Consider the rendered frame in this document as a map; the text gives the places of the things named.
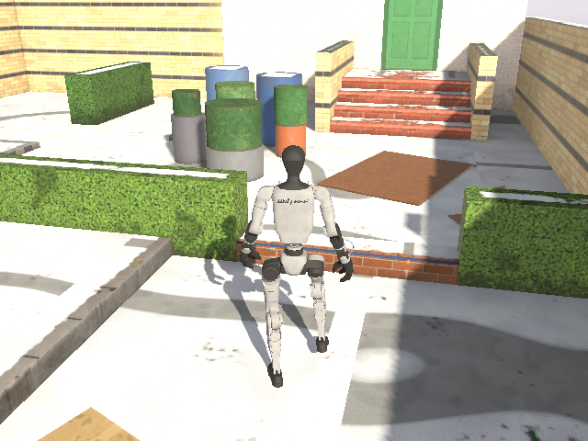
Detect stairs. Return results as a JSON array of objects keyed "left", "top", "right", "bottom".
[{"left": 330, "top": 81, "right": 471, "bottom": 140}]

